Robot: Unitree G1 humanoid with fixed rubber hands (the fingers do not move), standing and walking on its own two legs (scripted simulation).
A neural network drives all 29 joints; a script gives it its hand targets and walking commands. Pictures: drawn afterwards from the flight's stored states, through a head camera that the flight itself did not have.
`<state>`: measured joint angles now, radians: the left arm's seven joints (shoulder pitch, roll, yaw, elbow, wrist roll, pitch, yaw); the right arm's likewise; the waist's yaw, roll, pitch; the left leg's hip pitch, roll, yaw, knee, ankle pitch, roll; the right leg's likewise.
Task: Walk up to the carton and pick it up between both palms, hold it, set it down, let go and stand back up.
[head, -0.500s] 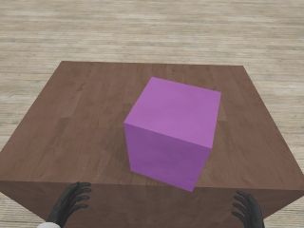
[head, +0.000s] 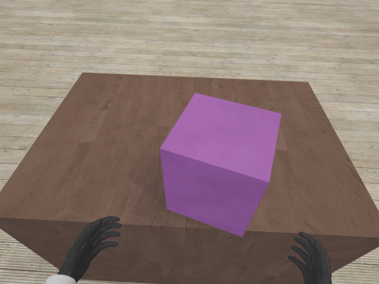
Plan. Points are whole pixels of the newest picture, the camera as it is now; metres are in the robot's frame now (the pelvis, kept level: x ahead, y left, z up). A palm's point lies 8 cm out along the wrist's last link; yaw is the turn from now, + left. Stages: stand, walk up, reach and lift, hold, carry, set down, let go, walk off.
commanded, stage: reach and lift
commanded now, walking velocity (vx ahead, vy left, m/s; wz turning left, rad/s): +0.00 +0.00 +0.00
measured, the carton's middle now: (218, 165) +0.40 -0.03 +0.01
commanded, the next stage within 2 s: none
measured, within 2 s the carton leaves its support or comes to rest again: neither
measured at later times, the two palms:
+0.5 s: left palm (89, 217) +0.22 +0.22 +0.06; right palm (321, 252) +0.19 -0.20 +0.05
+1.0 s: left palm (107, 166) +0.31 +0.20 +0.11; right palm (337, 215) +0.24 -0.22 +0.10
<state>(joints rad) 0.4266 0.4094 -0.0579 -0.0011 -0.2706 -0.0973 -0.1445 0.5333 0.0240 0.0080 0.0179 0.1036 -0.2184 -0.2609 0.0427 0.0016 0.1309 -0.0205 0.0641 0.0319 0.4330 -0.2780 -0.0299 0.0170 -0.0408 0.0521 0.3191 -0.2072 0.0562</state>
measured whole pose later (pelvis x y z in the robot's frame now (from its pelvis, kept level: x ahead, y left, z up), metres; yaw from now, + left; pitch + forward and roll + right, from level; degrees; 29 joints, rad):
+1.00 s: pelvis +0.00 -0.01 +0.00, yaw -1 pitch -5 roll -1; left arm -0.14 0.38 0.10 -0.06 -0.25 0.49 -0.13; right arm 0.07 -0.13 -0.02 -0.25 0.24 0.40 -0.32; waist -0.04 -0.02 0.09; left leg -0.04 0.06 0.05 0.34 -0.22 -0.03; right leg -0.03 -0.04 0.07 0.28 -0.17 0.06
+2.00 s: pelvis -0.02 -0.01 +0.00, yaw +0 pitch +1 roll -1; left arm -0.92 0.47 0.01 0.69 -0.25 0.51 -0.09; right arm -0.71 -0.19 -0.05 0.44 0.36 0.42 -0.30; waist -0.18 -0.04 -0.02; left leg -0.20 0.06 0.02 0.38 -0.19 -0.03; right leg -0.17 -0.04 0.04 0.28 -0.13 0.06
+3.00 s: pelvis -0.03 +0.00 -0.01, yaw +1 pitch +13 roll -3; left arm -0.93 0.25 -0.04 1.30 -0.17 -0.13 -0.01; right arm -0.76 -0.04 -0.07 1.11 0.22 -0.19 -0.29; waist -0.17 0.00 -0.16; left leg -0.57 0.08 -0.01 0.60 -0.25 -0.04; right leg -0.50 -0.02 0.02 0.44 -0.17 0.07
